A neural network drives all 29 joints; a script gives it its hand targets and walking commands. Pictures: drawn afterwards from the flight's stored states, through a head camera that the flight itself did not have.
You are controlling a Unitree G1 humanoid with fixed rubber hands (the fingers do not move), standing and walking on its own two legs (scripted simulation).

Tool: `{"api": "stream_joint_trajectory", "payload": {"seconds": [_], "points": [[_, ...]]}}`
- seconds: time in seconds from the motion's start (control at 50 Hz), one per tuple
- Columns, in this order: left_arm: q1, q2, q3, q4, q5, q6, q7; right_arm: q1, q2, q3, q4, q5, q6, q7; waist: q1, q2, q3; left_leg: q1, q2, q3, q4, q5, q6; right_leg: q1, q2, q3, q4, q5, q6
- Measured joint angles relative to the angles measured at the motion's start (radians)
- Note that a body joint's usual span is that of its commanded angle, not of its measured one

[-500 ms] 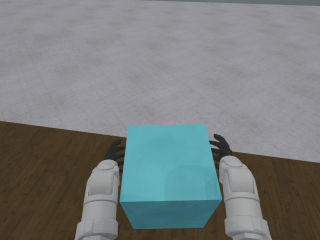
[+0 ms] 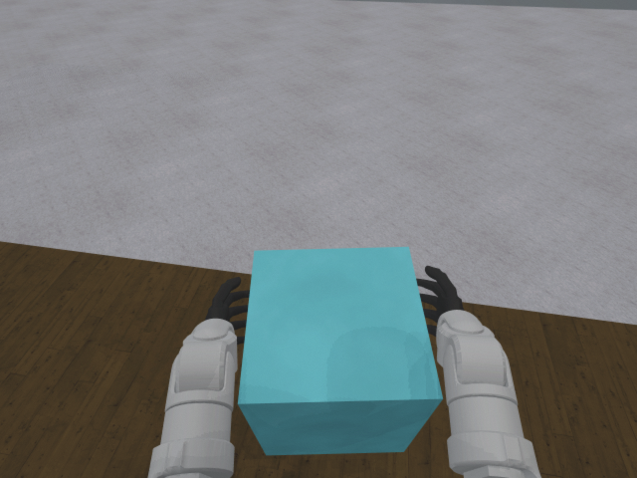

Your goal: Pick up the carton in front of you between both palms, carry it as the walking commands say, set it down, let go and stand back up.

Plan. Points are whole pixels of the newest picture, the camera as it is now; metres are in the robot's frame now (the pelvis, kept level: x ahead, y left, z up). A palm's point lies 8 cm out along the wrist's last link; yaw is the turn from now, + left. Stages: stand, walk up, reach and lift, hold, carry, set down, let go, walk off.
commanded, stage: hold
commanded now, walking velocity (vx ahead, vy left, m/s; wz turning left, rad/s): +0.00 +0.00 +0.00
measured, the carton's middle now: (333, 357) +0.28 +0.00 -0.03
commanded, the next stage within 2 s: carry in 0.04 s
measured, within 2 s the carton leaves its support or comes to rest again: neither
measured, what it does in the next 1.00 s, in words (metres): walks ahead: left foot, then right foot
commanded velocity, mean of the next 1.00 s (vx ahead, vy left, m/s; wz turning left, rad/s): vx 0.50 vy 0.00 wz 0.00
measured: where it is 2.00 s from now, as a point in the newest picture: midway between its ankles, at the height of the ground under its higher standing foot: (332, 285)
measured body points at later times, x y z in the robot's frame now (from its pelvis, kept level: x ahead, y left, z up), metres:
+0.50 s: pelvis +0.12 -0.02 -0.01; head +0.09 -0.02 +0.44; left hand +0.39 +0.13 +0.09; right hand +0.39 -0.17 +0.09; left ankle +0.15 +0.08 -0.74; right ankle +0.01 -0.13 -0.75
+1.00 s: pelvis +0.40 -0.08 -0.02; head +0.39 -0.09 +0.43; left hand +0.63 +0.08 +0.05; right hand +0.64 -0.23 +0.05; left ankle +0.28 +0.05 -0.66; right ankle +0.44 -0.16 -0.75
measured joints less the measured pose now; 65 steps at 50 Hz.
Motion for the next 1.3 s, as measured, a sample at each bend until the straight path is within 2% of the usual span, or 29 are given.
{"api": "stream_joint_trajectory", "payload": {"seconds": [0.1, 0.16, 0.2, 0.26, 0.3, 0.38, 0.44, 0.48, 0.5, 0.54, 0.58, 0.62, 0.66, 0.74, 0.84, 0.86, 0.88, 0.9, 0.92, 0.96, 1.0, 1.06, 1.14, 1.22, 1.3], "points": [[0.014, 0.003, -0.012, -0.015, -0.013, 0.011, 0.006, 0.014, -0.004, 0.013, -0.019, 0.013, 0.015, -0.007, 0.007, 0.003, -0.034, -0.047, 0.002, 0.003, 0.036, -0.017, -0.003, -0.049, 0.004, 0.001, 0.037, -0.017, -0.001], [0.04, 0.008, -0.029, -0.066, -0.039, 0.034, 0.017, 0.042, -0.009, 0.04, -0.067, 0.04, 0.037, -0.021, 0.012, 0.008, -0.092, -0.118, 0.004, 0.014, 0.109, -0.14, -0.002, -0.133, 0.003, -0.001, 0.135, -0.167, 0.002], [0.052, 0.011, -0.037, -0.122, -0.056, 0.059, 0.023, 0.053, -0.012, 0.059, -0.118, 0.058, 0.059, -0.031, 0.018, 0.015, -0.126, -0.152, 0.01, 0.023, 0.119, -0.144, 0.0, -0.186, -0.008, -0.026, 0.179, -0.216, 0.0], [0.062, 0.012, -0.04, -0.217, -0.087, 0.09, 0.029, 0.059, -0.012, 0.087, -0.215, 0.08, 0.099, -0.048, 0.025, 0.032, -0.15, -0.188, 0.029, 0.039, 0.158, -0.097, -0.003, -0.22, -0.013, -0.075, 0.187, -0.132, -0.009], [0.075, 0.013, -0.068, -0.263, -0.104, 0.119, 0.04, 0.094, -0.019, 0.096, -0.291, 0.096, 0.136, -0.056, 0.011, 0.047, -0.181, -0.212, 0.044, 0.024, 0.216, -0.176, -0.002, -0.209, -0.002, -0.099, 0.175, -0.104, -0.021], [0.105, 0.017, -0.116, -0.36, -0.123, 0.203, 0.051, 0.158, -0.026, 0.105, -0.426, 0.14, 0.222, -0.074, 0.009, -0.002, -0.232, -0.316, 0.043, 0.111, 0.372, -0.272, 0.004, -0.176, -0.029, -0.118, 0.116, -0.14, -0.034], [0.139, 0.02, -0.132, -0.467, -0.14, 0.256, 0.076, 0.163, -0.027, 0.125, -0.5, 0.167, 0.272, -0.093, 0.017, -0.031, -0.23, -0.367, 0.027, 0.17, 0.311, -0.243, 0.005, -0.145, -0.05, -0.102, 0.055, -0.133, -0.028], [0.162, 0.021, -0.139, -0.538, -0.158, 0.29, 0.091, 0.182, -0.027, 0.137, -0.558, 0.185, 0.301, -0.102, 0.022, -0.042, -0.22, -0.368, 0.012, 0.215, 0.206, -0.164, 0.005, -0.125, -0.062, -0.098, 0.053, -0.155, -0.018], [0.176, 0.022, -0.142, -0.574, -0.168, 0.307, 0.099, 0.194, -0.028, 0.144, -0.588, 0.196, 0.315, -0.11, 0.024, -0.042, -0.215, -0.353, 0.006, 0.236, 0.145, -0.118, 0.007, -0.12, -0.065, -0.095, 0.076, -0.181, -0.013], [0.208, 0.023, -0.134, -0.637, -0.19, 0.337, 0.11, 0.215, -0.027, 0.168, -0.629, 0.214, 0.338, -0.128, 0.026, -0.039, -0.215, -0.329, 0.006, 0.261, 0.111, 0.004, 0.04, -0.153, -0.073, -0.101, 0.214, -0.26, -0.005], [0.251, 0.022, -0.12, -0.665, -0.216, 0.365, 0.122, 0.248, -0.028, 0.194, -0.633, 0.229, 0.359, -0.148, 0.022, -0.034, -0.224, -0.319, 0.009, 0.282, 0.152, -0.038, 0.062, -0.262, -0.078, -0.113, 0.458, -0.297, -0.007], [0.285, 0.019, -0.124, -0.672, -0.238, 0.392, 0.137, 0.294, -0.025, 0.197, -0.652, 0.248, 0.387, -0.166, 0.011, -0.006, -0.229, -0.282, 0.02, 0.281, 0.131, -0.089, 0.064, -0.372, -0.067, -0.139, 0.621, -0.297, -0.02], [0.302, 0.018, -0.131, -0.673, -0.257, 0.403, 0.144, 0.332, -0.022, 0.19, -0.675, 0.266, 0.403, -0.182, -0.006, 0.014, -0.227, -0.231, 0.026, 0.272, 0.076, -0.093, 0.052, -0.457, -0.074, -0.167, 0.643, -0.257, -0.022], [0.323, 0.015, -0.135, -0.67, -0.268, 0.37, 0.166, 0.356, -0.019, 0.191, -0.709, 0.285, 0.404, -0.211, -0.034, 0.037, -0.213, -0.121, 0.041, 0.255, -0.019, -0.102, 0.026, -0.552, -0.097, -0.199, 0.451, -0.12, -0.017], [0.356, 0.011, -0.134, -0.691, -0.272, 0.334, 0.191, 0.358, -0.02, 0.2, -0.719, 0.298, 0.39, -0.218, -0.032, 0.036, -0.207, 0.002, 0.08, 0.243, -0.004, -0.209, -0.028, -0.521, -0.094, -0.27, 0.184, 0.04, -0.014], [0.355, 0.011, -0.134, -0.696, -0.273, 0.332, 0.191, 0.358, -0.02, 0.2, -0.725, 0.298, 0.388, -0.219, -0.027, 0.033, -0.206, 0.012, 0.093, 0.236, 0.043, -0.254, -0.041, -0.493, -0.089, -0.292, 0.156, 0.041, -0.022], [0.348, 0.011, -0.139, -0.69, -0.274, 0.326, 0.19, 0.356, -0.021, 0.195, -0.729, 0.299, 0.386, -0.218, -0.018, 0.039, -0.204, 0.001, 0.116, 0.225, 0.127, -0.306, -0.044, -0.479, -0.083, -0.311, 0.169, 0.097, -0.049], [0.338, 0.013, -0.146, -0.672, -0.273, 0.318, 0.188, 0.352, -0.021, 0.184, -0.724, 0.3, 0.382, -0.217, -0.006, 0.047, -0.204, -0.048, 0.14, 0.205, 0.26, -0.317, -0.035, -0.484, -0.077, -0.327, 0.22, 0.085, -0.071], [0.329, 0.014, -0.151, -0.655, -0.275, 0.315, 0.185, 0.35, -0.021, 0.173, -0.717, 0.302, 0.38, -0.216, 0.007, 0.046, -0.201, -0.119, 0.141, 0.169, 0.421, -0.313, -0.024, -0.481, -0.076, -0.336, 0.255, 0.041, -0.086], [0.331, 0.014, -0.154, -0.647, -0.286, 0.315, 0.171, 0.351, -0.021, 0.165, -0.71, 0.306, 0.381, -0.211, 0.025, 0.034, -0.188, -0.271, 0.118, 0.124, 0.689, -0.3, 0.0, -0.443, -0.074, -0.347, 0.245, -0.024, -0.097], [0.349, 0.012, -0.154, -0.664, -0.292, 0.319, 0.157, 0.362, -0.019, 0.17, -0.711, 0.301, 0.374, -0.197, 0.041, 0.023, -0.174, -0.39, 0.103, 0.125, 0.798, -0.248, 0.014, -0.384, -0.071, -0.348, 0.189, -0.028, -0.085], [0.337, 0.013, -0.15, -0.663, -0.276, 0.319, 0.153, 0.356, -0.02, 0.18, -0.691, 0.276, 0.351, -0.177, 0.061, 0.011, -0.166, -0.511, 0.102, 0.147, 0.751, -0.16, 0.023, -0.293, -0.064, -0.338, 0.101, -0.032, -0.078], [0.224, 0.024, -0.137, -0.571, -0.264, 0.299, 0.151, 0.269, -0.029, 0.153, -0.62, 0.237, 0.32, -0.184, 0.073, 0.011, -0.164, -0.605, 0.116, 0.161, 0.569, -0.027, 0.03, -0.189, -0.053, -0.325, 0.036, -0.062, -0.065], [0.099, 0.017, -0.101, -0.483, -0.262, 0.275, 0.161, 0.154, -0.026, 0.094, -0.55, 0.231, 0.301, -0.207, 0.065, 0.013, -0.164, -0.624, 0.118, 0.176, 0.393, 0.066, 0.04, -0.1, -0.043, -0.313, 0.021, -0.127, -0.042], [0.006, 0.002, -0.06, -0.419, -0.241, 0.263, 0.19, 0.058, -0.015, 0.033, -0.479, 0.237, 0.286, -0.224, 0.053, 0.0, -0.177, -0.583, 0.094, 0.206, 0.293, 0.077, 0.062, -0.022, -0.046, -0.298, 0.047, -0.227, -0.007]]}}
